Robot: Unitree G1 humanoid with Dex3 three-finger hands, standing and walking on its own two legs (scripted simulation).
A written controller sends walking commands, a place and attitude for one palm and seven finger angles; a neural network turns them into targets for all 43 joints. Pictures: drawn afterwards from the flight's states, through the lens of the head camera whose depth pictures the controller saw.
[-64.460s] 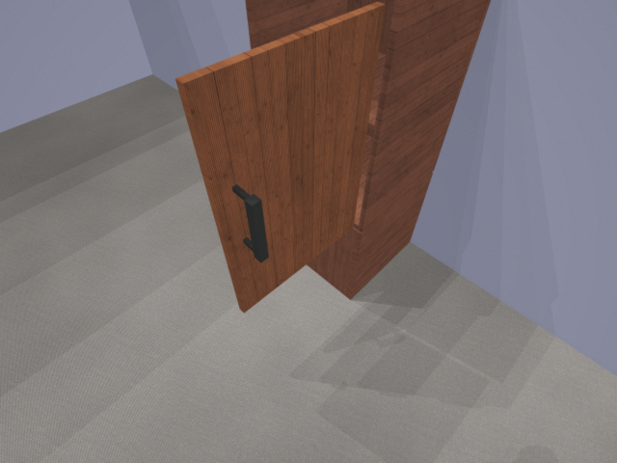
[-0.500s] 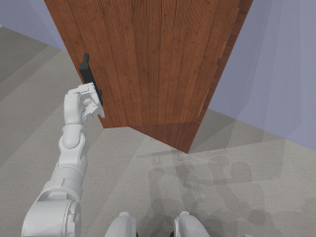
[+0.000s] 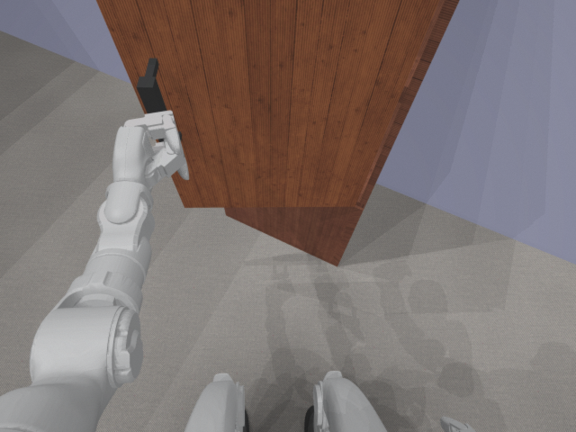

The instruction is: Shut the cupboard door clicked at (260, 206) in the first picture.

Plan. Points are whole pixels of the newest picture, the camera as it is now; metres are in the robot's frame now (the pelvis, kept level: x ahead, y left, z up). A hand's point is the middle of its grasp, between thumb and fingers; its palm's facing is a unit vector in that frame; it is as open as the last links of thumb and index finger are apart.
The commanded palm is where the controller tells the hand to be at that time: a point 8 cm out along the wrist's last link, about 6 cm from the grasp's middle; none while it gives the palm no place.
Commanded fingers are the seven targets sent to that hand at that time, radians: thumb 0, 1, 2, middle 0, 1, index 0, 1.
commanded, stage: push the door shut along its arc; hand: left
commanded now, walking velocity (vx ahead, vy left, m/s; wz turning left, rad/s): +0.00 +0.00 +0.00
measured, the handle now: (164, 116) +0.56 +0.16 +0.06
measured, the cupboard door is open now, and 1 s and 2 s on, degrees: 28 10 8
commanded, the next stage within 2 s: pull the fist back off the door in 1.04 s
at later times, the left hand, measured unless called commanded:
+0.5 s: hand (189, 121) +0.54 +0.12 +0.07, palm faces -0.13 -0.99 -0.03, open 3.1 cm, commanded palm +0.54 +0.15 +0.07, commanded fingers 0.00 0.90 0.90 -1.30 -1.50 -1.30 -1.50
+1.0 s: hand (215, 94) +0.60 +0.09 +0.07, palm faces -0.27 -0.96 -0.01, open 3.1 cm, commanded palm +0.61 +0.11 +0.07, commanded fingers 0.00 0.90 0.90 -1.30 -1.50 -1.30 -1.50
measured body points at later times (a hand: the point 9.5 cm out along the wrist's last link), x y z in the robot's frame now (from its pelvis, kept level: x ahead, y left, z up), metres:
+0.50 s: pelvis +0.00 +0.01 -0.02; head +0.15 +0.02 +0.41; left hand +0.55 +0.18 +0.07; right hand -0.02 -0.26 -0.12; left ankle +0.04 +0.11 -0.65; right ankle +0.03 -0.11 -0.65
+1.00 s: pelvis +0.00 +0.01 -0.03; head +0.19 +0.03 +0.38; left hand +0.60 +0.14 +0.07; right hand -0.04 -0.24 -0.13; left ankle +0.04 +0.12 -0.65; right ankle +0.03 -0.11 -0.64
